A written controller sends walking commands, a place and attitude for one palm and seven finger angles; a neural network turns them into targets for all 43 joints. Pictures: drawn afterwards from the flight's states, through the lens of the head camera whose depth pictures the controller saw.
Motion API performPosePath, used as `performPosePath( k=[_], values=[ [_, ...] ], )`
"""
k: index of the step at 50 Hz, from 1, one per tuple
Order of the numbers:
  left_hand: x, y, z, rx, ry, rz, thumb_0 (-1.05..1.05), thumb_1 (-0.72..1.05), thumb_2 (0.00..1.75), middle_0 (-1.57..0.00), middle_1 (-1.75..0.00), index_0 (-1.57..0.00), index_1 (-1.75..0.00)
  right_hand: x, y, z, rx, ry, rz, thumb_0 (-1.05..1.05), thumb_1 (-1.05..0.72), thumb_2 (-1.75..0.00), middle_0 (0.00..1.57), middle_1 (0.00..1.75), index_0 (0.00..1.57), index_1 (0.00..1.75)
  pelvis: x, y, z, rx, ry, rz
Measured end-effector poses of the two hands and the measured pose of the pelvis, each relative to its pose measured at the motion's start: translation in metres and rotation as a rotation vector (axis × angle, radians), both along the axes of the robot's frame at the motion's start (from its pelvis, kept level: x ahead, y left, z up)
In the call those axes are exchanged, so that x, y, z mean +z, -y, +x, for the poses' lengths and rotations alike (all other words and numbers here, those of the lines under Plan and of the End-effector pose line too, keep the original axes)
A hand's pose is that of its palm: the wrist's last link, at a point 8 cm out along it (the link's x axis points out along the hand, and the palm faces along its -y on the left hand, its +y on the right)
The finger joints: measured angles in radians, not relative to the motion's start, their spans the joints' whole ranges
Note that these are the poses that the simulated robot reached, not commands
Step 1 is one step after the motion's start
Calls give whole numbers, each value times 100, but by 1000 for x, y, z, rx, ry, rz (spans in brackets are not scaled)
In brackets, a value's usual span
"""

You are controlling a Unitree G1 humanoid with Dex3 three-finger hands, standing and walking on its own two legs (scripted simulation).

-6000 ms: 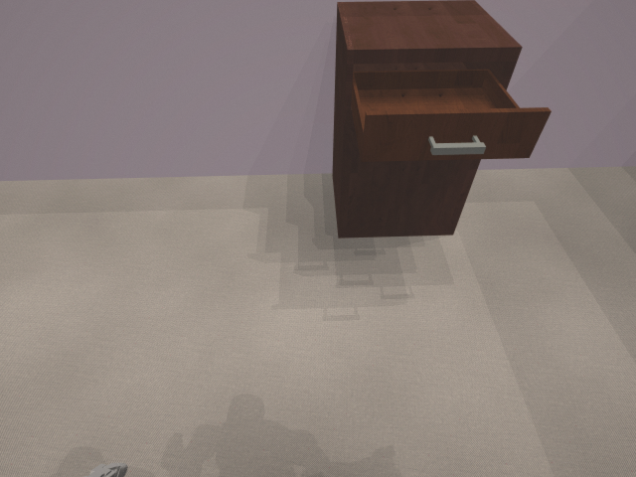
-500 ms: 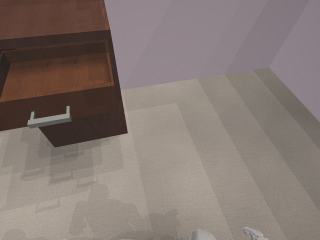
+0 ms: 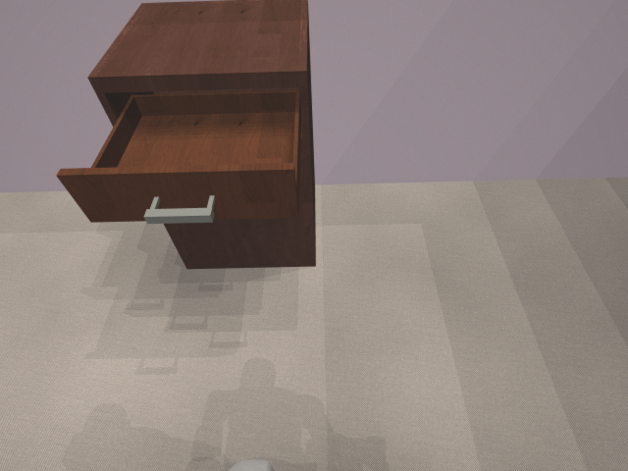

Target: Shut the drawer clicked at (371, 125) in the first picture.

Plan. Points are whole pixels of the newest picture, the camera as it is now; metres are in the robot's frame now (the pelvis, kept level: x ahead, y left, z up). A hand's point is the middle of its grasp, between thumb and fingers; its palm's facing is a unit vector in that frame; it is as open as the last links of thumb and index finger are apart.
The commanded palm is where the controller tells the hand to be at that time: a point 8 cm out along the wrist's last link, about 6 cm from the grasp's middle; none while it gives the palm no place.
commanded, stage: take the last steps up to it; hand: left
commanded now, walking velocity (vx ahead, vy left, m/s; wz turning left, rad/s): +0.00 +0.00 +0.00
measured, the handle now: (181, 208) +0.58 +0.32 -0.08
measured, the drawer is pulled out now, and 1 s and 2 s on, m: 0.29 0.29 0.29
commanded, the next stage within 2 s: come to a stop and stand still in 1.10 s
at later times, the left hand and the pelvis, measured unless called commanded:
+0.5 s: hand out of the picture +0.08 +0.23 -0.16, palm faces +0.11 -0.97 -0.21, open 7.4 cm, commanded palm none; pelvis +0.05 +0.04 +0.00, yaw +4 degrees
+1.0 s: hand out of the picture +0.12 +0.18 -0.16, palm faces +0.24 -0.95 -0.18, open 7.3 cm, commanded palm none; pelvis +0.20 +0.03 +0.01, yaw +7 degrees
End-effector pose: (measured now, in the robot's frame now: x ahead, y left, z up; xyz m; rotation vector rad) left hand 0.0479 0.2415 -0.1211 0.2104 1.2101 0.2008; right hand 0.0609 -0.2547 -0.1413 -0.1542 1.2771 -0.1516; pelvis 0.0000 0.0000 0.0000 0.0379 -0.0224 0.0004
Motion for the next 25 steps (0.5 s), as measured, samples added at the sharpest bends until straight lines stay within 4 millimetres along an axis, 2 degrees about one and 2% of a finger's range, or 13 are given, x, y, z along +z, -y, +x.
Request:
performPosePath(
  k=[7, 9, 11, 14, 18, 22, 25],
  values=[
    [-34, -38, -63, 120, -126, -45, 1, 91, 90, -20, -30, -20, -30, 8, -37, 31, 104, 81, -54, 0, -91, -90, 20, 30, 19, 30, -13, -28, -4, 41, -2, -34],
    [-35, -46, -73, 129, -166, -51, 1, 91, 90, -20, -30, -20, -30, 14, -48, 31, 114, 100, -56, 0, -91, -90, 20, 30, 19, 30, -10, -34, -3, 38, 5, -37],
    [-31, -51, -73, 133, -176, -61, 1, 91, 90, -20, -30, -20, -30, 19, -57, 26, 113, 100, -54, 0, -91, -90, 20, 30, 19, 30, -4, -38, 0, 47, 10, -45],
    [-23, -55, -65, 132, -148, -70, 1, 91, 90, -20, -30, -19, -30, 20, -68, 14, 106, 68, -38, 0, -91, -90, 20, 30, 20, 30, 2, -43, 7, 61, 11, -48],
    [-17, -55, -43, 126, -107, -69, 1, 91, 90, -19, -30, -19, -30, 14, -74, -6, 76, 0, -14, 0, -92, -90, 20, 30, 20, 30, 6, -46, 19, 72, 10, -38],
    [-13, -47, -11, 106, -78, -65, 1, 91, 90, -19, -30, -19, -30, 5, -76, -28, 36, -85, 17, 0, -92, -90, 20, 30, 20, 30, 5, -43, 35, 76, 7, -22],
    [-10, -37, 22, 82, -48, -61, 1, 91, 90, -19, -30, -19, -30, -2, -74, -42, 4, -154, 41, 0, -91, -90, 20, 30, 20, 30, 2, -37, 50, 76, 5, -11]
  ],
)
